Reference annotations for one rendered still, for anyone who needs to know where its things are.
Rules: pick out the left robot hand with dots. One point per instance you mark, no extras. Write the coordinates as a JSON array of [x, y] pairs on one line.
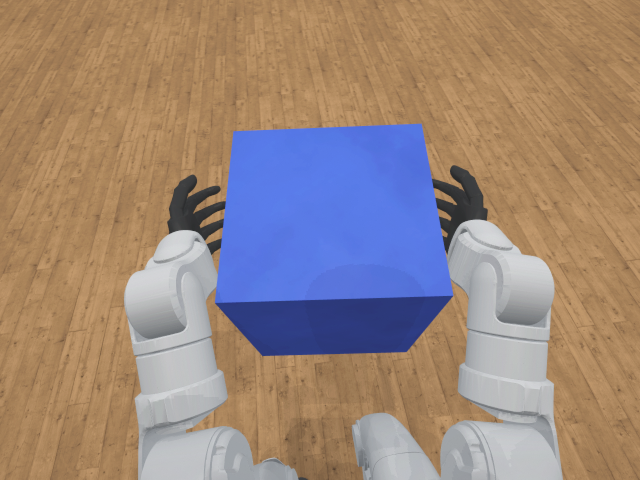
[[181, 211]]

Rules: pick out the carton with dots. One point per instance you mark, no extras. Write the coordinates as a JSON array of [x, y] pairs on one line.
[[331, 240]]

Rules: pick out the right robot thigh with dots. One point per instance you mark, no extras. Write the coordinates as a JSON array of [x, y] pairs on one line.
[[385, 446]]

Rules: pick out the robot right forearm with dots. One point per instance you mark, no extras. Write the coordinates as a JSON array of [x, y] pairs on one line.
[[509, 311]]

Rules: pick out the robot left upper arm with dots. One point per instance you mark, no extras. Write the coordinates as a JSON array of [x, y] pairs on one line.
[[220, 453]]

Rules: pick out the robot right upper arm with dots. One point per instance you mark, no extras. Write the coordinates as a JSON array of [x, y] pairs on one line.
[[476, 450]]

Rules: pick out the robot left forearm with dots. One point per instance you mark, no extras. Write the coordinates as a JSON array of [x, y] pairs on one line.
[[169, 326]]

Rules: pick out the right robot hand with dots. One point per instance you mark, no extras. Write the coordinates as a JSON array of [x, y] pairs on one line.
[[469, 203]]

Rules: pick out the left robot shin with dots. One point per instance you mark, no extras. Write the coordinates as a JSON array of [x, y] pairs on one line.
[[274, 460]]

